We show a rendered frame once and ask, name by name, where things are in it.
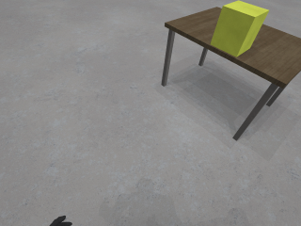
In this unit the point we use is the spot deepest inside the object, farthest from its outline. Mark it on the carton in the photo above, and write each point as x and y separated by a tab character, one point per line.
237	27

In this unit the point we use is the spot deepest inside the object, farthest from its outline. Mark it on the left robot hand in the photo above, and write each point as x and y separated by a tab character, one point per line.
58	222

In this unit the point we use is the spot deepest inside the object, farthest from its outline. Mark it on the table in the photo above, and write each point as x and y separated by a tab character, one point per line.
274	55

